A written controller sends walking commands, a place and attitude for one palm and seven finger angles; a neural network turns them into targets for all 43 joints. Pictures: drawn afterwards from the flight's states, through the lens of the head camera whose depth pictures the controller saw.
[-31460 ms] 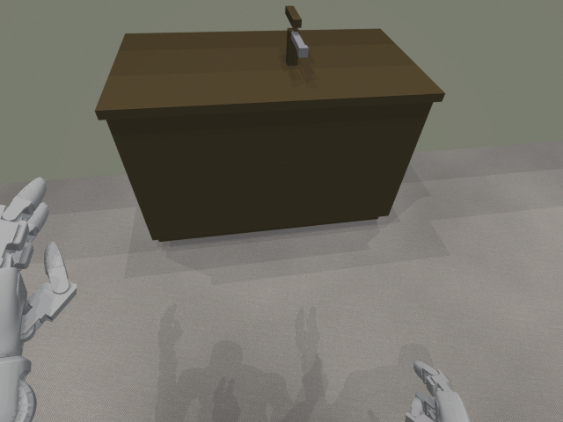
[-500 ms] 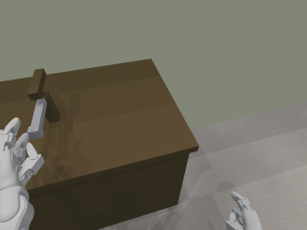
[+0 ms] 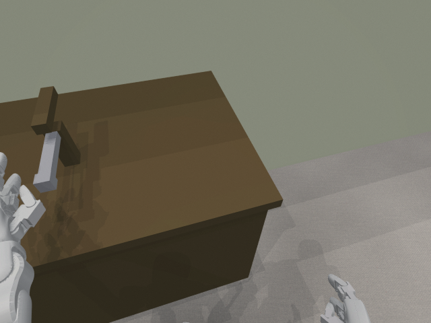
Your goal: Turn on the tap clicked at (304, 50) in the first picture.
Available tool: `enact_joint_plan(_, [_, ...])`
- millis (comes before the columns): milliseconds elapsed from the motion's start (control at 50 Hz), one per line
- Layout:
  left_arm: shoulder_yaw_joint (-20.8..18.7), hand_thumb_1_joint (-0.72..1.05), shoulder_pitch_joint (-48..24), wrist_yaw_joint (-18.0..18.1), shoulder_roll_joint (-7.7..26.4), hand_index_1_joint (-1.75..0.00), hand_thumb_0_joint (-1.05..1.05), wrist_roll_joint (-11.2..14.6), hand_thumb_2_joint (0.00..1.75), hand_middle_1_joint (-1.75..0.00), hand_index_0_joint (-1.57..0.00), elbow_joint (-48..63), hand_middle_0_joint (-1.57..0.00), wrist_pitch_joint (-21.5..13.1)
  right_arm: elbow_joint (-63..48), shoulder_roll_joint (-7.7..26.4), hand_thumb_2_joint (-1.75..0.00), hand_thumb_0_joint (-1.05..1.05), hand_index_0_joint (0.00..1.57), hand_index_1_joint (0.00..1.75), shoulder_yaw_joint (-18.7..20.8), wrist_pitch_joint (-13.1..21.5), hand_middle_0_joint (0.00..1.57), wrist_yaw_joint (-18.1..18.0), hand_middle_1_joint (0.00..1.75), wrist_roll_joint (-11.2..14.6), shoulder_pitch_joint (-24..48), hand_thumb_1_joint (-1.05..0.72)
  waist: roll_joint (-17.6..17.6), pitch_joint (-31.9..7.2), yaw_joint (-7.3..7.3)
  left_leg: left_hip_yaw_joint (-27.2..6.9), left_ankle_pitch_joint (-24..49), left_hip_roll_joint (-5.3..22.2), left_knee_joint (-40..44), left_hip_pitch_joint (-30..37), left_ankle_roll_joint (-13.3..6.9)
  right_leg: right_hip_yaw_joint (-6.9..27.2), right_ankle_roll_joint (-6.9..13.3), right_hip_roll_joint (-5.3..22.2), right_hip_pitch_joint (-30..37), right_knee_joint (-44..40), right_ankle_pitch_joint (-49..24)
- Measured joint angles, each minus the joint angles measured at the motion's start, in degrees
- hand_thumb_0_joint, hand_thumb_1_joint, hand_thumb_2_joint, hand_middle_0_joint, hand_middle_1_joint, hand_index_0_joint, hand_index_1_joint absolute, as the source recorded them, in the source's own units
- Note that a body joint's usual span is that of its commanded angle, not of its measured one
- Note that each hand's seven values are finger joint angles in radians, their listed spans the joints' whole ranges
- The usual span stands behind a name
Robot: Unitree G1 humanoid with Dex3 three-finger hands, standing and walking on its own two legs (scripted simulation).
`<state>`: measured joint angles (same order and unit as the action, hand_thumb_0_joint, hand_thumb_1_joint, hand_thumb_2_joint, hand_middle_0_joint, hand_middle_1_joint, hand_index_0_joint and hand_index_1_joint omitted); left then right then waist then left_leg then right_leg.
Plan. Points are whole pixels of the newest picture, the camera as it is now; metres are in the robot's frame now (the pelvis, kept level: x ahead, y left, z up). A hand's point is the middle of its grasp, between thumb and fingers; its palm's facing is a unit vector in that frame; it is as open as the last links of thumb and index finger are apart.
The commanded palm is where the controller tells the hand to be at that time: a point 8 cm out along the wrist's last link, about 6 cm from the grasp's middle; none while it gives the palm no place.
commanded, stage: reach beside the lever's end, fingers flat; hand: left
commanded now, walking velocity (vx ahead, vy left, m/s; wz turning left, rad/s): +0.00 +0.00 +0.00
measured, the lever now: (45, 181) +0.33 +0.36 +0.08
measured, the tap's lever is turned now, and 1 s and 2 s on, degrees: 0 0 1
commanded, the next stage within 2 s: push the lever round in 1.04 s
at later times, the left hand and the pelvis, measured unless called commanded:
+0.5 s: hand (25, 195) +0.29 +0.38 +0.08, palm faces +0.59 -0.80 -0.12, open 7.8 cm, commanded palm +0.24 +0.41 +0.08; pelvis -0.01 +0.01 -0.01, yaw +0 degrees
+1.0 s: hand (23, 196) +0.30 +0.39 +0.07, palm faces +0.59 -0.80 -0.11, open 7.8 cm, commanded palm +0.25 +0.42 +0.07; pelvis +0.00 +0.02 -0.01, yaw -1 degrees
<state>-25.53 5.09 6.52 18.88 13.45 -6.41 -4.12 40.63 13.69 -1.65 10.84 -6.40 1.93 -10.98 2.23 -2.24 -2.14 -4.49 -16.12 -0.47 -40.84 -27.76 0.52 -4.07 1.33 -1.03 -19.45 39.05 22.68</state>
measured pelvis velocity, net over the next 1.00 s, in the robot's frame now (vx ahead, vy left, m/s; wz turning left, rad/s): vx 0.00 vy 0.02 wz -0.02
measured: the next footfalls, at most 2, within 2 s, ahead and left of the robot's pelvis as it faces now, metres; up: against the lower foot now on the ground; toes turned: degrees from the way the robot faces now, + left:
none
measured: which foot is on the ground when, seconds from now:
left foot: down 0.00-1.00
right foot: down 0.00-1.00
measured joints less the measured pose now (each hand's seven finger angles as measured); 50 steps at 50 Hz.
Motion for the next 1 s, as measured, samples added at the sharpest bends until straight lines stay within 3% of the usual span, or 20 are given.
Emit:
enact_joint_plan(360, [-6.03,0.9,-7.29,-4.98,4.5,-0.18,0.01,-0.04,0.9,-0.18,-0.16,-13.2,-0.16,-4.49,0.83,0.99,-0.9,0.01,0.2,0.3,0.64,-1.86,0.21,-0.4,0.3,-0.12,-1.48,-0.91,-0.43,0.02,0.56,-0.46,-0.78,0.02,-2.9,-4.2,-0.43,-0.45,-0.4,-0.16,-3.47,1.71,0.34])
enact_joint_plan(720, [-10.96,0.9,-15.41,-8.8,10.9,-0.15,0.01,-1.41,0.9,-0.15,-0.15,-26.87,-0.15,-7.47,-0.47,1.24,-0.9,0.01,0.21,0.3,0.46,-4.66,0.21,0.26,0.3,-0.64,-3.77,-0.91,-0.75,-0.95,2.57,-0.19,-1.74,0.61,-6.37,-10.02,-0.89,-0.09,-0.86,-0.76,-8.95,4.1,0.55])
enact_joint_plan(860, [-10.19,0.9,-13.23,-9.66,9.34,-0.15,0.01,-0.65,0.9,-0.15,-0.15,-23.97,-0.15,-9.04,-0.05,1.58,-0.9,0.01,0.21,0.3,1.09,-5.24,0.21,0.58,0.3,-0.56,-4.87,-0.91,-0.73,-1.15,2.53,0.08,-2.17,0.46,-7.02,-10.57,-1.32,0.18,-1.3,-0.6,-9.33,4.27,0.68])
enact_joint_plan(1000, [-9.43,0.9,-11.03,-7.18,7.03,-0.15,0.02,-1.12,0.9,-0.15,-0.15,-20.56,-0.15,-8.67,-0.42,0.72,-0.9,0.01,0.21,0.3,0.94,-5.14,0.21,0.51,0.3,-0.79,-4.09,-0.91,-1.07,-1.44,2.65,0.42,-2.28,0.14,-6.9,-9.93,-1.6,0.47,-1.6,-0.23,-8.78,4.32,0.84])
